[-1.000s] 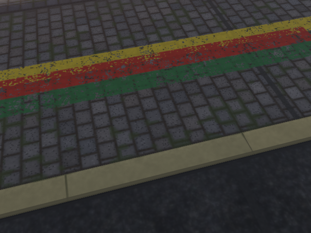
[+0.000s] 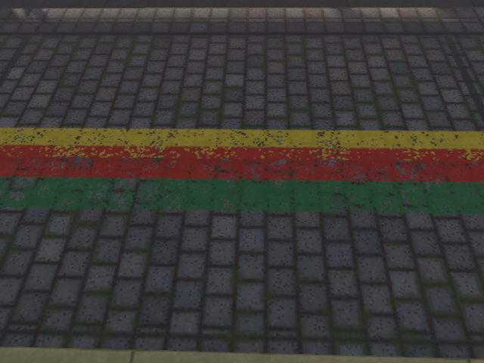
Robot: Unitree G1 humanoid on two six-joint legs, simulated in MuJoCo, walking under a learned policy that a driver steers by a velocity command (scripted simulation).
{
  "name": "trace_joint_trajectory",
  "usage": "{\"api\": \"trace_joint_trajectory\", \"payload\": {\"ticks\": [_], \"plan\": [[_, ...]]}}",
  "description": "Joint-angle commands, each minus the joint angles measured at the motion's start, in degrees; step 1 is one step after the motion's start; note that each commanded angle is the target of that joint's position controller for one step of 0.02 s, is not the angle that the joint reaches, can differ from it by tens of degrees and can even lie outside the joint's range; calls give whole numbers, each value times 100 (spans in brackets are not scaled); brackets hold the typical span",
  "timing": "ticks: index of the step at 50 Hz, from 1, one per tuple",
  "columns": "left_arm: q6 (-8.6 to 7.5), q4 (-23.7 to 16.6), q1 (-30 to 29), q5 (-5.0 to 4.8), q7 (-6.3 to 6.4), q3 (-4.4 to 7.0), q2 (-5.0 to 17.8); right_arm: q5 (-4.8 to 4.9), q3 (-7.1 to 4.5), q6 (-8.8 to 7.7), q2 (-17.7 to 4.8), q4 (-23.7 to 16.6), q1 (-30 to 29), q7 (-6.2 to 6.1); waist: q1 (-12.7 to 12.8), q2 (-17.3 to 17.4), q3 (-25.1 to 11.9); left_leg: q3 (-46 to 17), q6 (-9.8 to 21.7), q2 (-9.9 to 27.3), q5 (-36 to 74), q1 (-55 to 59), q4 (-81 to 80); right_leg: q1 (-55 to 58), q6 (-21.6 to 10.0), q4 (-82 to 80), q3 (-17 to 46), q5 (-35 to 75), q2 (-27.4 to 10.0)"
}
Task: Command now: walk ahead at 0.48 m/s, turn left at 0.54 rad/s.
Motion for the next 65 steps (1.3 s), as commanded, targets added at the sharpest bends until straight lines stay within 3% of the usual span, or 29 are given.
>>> {"api": "trace_joint_trajectory", "payload": {"ticks": [1, 12, 14, 15, 16, 17, 18, 19, 21, 24, 28, 30, 33, 35, 38, 46, 50, 51, 52, 53, 54, 55, 57, 58, 60, 61, 62, 63, 65], "plan": [[-159, -216, -198, 6, 29, 203, 697, -43, -28, 56, -94, -495, 4, 30, -79, -705, 128, -382, -72, 418, 471, -887, -341, 367, -1014, -1452, 1224, 318, -1659], [98, 234, 357, -196, 81, 424, 1297, -69, 48, -11, -124, -1241, -1465, 365, 325, -437, 515, 399, 278, 161, 1312, -646, -2969, 1283, -672, -1029, -326, 1438, -1802], [184, 245, 283, -218, 116, 470, 1486, -71, -82, -18, -320, -1275, -1137, 379, 49, -665, 125, 806, 489, -263, 727, 100, -3034, 1511, -523, -177, -547, 3463, -1752], [254, 238, 172, -215, 145, 455, 1491, -52, -232, -17, -543, -1100, -333, 342, -438, -643, -309, 958, 651, -551, 855, 1135, -3307, 1365, -355, 899, -768, 4207, -1570], [271, 195, 252, -126, 190, 366, 1311, -27, -459, 25, -989, -814, 754, 252, -912, -408, -961, 578, 897, -568, 1026, 2895, -3365, 440, -113, 2458, -890, 3708, -1317], [211, -116, 731, 135, 163, 132, 603, 65, -604, 30, -1701, -830, 854, 165, -448, 1079, -1415, -2311, 1790, 908, 208, 4780, -3739, -2008, 303, 4734, -759, -719, -441], [-15, -271, 523, 5, 96, 60, 646, 43, -488, -70, -1541, -1085, 892, 229, -527, 1075, -2464, -4709, 2405, 1536, -1043, 5433, -4848, -2978, 288, 5820, 717, -2494, 162], [-138, -398, -110, -267, 37, 193, 1145, -16, -323, -129, -979, -1003, 818, 276, -737, 482, -1826, -3997, 1983, 1453, -771, 5118, -5096, -3544, 154, 5909, 1007, -1979, -170], [-218, -336, -181, -119, 113, 143, 1022, -86, -240, -175, -728, -994, 230, 263, -319, -136, -836, -2503, 1554, 1036, 790, 3543, -4893, -3198, 69, 5134, 917, -1112, -646], [24, -126, 195, -41, 105, 178, 968, -212, -104, -215, -348, -1120, -327, 238, 124, 28, -669, -1522, 1450, 686, 2215, 2203, -5085, -2127, 191, 4288, 889, -725, -907], [184, -199, -288, 70, 99, -8, 507, -241, -182, -267, -611, -806, -17, 111, -29, 31, -476, -723, 1435, 606, 3012, 1906, -5294, -2115, 316, 3316, 726, 435, -859], [140, 49, -18, -13, 28, 62, 657, -365, -205, -286, -703, -694, 154, 77, -62, -31, -637, -474, 1392, 678, 3019, 1991, -5081, -2041, 239, 3553, 743, 1473, -769], [87, -188, -768, -293, -70, 223, 982, -231, -172, -401, -526, -453, 642, 58, -334, 4, -26, -827, 1227, 965, 1404, 2999, -5035, -3635, 42, 3062, 1567, 1543, -739], [35, -265, -899, -313, -133, 251, 969, -241, -216, -418, -581, -314, 884, -4, -402, 92, 190, -981, 1179, 1189, 1318, 3740, -4815, -4505, -76, 2739, 1950, 1464, -559], [66, -291, -926, -67, -296, 207, 679, -248, -169, -391, -470, -332, 544, -171, -315, 90, 236, -128, 982, 879, 787, 2514, -4500, -3307, -16, 1942, 1502, 3353, -387], [94, -777, -1876, -162, -639, -38, 232, -165, -164, -255, -514, -196, 1221, -348, -911, -193, 696, 179, 583, 1178, 978, 3021, -2993, -3604, -64, 757, 1004, 3453, -424], [164, -277, -887, -151, -563, 47, 414, -90, -71, -186, -499, -65, 1250, -314, -500, -126, 265, 707, 229, 1009, 2183, 2709, -1527, -1516, -171, 262, 535, 3685, -289], [188, 90, 296, -176, -455, 177, 637, -58, -90, -191, -637, 17, 1031, -244, 144, 80, -231, 626, 207, 1053, 2615, 2238, -193, -87, -378, 191, 576, 3751, -349], [189, 471, 1358, -48, -354, 358, 1036, -50, -19, -297, -574, -49, 802, -113, 817, -461, -777, 1119, -108, 529, 2792, 1623, 1511, 1641, -538, -230, -5, 4541, -37], [252, 689, 1722, 98, -262, 361, 1499, -222, 53, -368, 22, -59, 1455, -12, 555, -1878, -1013, 949, -523, -224, -3175, -1377, 4686, 4247, -1202, 1373, 1094, 6257, -924], [207, 593, 2156, 34, -252, 365, 1659, 11, 182, -535, -260, -236, 1824, 71, 739, -2052, -2550, -410, -613, -304, -3342, -2181, 5529, 5710, -2176, 2594, 2567, 6950, -1831], [240, 422, 1977, -79, -212, 325, 1413, -17, 93, -617, -610, -489, 1203, 67, 993, -1166, -2978, -547, -672, -22, -2920, -2434, 4897, 5468, -2294, 1966, 2816, 6074, -1893], [390, 609, 1370, -308, -39, 395, 1657, 100, 226, -618, -206, -985, 375, -100, 393, -290, -2367, -81, -698, 136, -2057, -3153, 4315, 3993, -2398, 380, 4456, 1220, -2131], [311, 261, 839, -134, -43, 316, 1473, 102, 237, -575, -342, -962, 318, -163, 243, 151, -1880, -271, -551, 300, -1445, -2946, 3985, 2825, -2368, -9, 4996, 233, -2383], [89, 62, 41, -67, -101, 139, 1044, -61, 163, -501, -452, -864, 260, -208, -262, 139, -716, -624, -280, 535, -653, -2334, 2482, 491, -2076, -164, 4393, 751, -2121], [105, -26, -480, -177, -35, 99, 951, -199, 145, -436, -357, -1002, -79, -210, -500, -4, 145, -444, -445, 642, -226, -1496, 633, -1087, -1725, -606, 3249, 915, -1421], [85, -156, -690, -77, 42, 106, 965, -365, 128, -480, -396, -1060, -322, -208, -433, -288, 414, -186, -566, 498, 362, -545, -624, -2039, -1546, -730, 2456, 1597, -835], [89, -145, -710, -44, 131, 120, 1022, -458, 160, -533, -157, -1110, -399, -155, -412, -646, 201, 51, -621, 261, 1273, 504, -1531, -2499, -1403, -716, 1826, 2038, -315], [111, 39, -195, -101, 197, 156, 980, -289, 154, -585, -37, -1071, -535, -54, -176, -982, -283, 228, -711, -208, 2612, 1339, -2515, -1969, -1300, -659, 1653, 2079, -265]]}}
